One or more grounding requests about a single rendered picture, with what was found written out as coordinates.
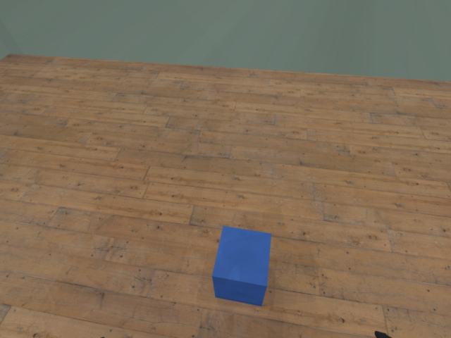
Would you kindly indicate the carton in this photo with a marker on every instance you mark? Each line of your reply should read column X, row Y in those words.
column 241, row 266

